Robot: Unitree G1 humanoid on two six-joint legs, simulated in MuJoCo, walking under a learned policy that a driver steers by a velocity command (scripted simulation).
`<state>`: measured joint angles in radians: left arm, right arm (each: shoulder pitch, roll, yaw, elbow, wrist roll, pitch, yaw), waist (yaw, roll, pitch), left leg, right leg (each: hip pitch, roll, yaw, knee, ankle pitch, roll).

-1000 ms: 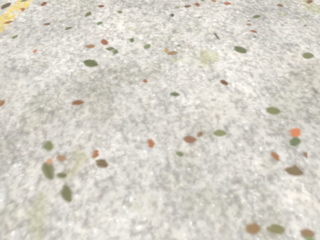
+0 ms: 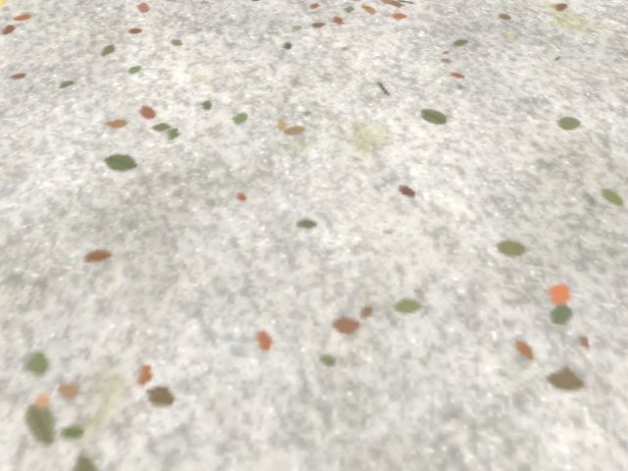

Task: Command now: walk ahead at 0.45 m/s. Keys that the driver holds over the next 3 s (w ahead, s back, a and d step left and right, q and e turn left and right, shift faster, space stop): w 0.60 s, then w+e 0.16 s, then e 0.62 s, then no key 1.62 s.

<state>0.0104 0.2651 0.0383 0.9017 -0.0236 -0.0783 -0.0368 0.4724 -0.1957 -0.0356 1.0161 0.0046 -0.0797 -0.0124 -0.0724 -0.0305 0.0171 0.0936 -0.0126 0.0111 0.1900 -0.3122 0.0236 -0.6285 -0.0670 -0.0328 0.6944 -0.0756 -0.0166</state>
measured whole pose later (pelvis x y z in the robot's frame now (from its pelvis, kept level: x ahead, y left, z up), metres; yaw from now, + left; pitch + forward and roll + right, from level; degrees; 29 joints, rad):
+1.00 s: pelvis +0.54 +0.02 +0.01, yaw -9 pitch +1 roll +1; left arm 0.16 0.28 0.08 0.85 -0.02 -0.01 0.01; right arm 0.21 -0.25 -0.06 0.94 -0.02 -0.08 -0.02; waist -0.02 -0.04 0.06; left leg -0.13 -0.01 0.20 0.30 -0.19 0.05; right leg -0.65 -0.09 0.02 0.87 -0.14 0.01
